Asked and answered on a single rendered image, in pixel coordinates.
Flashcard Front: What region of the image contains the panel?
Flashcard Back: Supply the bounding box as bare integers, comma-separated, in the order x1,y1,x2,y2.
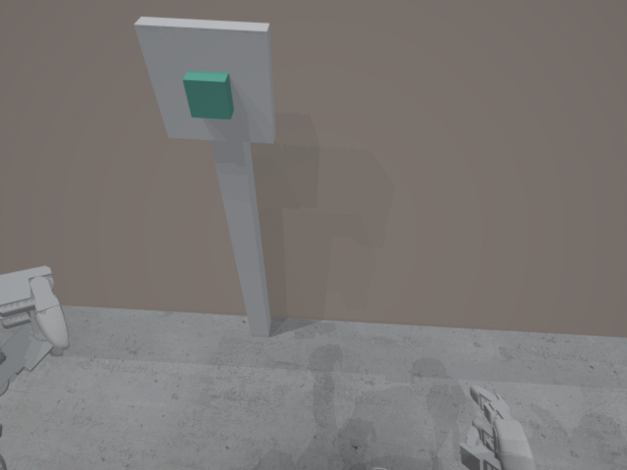
134,17,275,338

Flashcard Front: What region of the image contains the button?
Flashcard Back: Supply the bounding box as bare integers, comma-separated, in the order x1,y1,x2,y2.
182,70,234,119

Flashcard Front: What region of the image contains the left robot hand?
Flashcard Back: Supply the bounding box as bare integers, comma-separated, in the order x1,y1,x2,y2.
0,265,70,397

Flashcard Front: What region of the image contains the right robot hand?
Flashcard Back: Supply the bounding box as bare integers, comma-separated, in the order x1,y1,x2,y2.
460,385,538,470

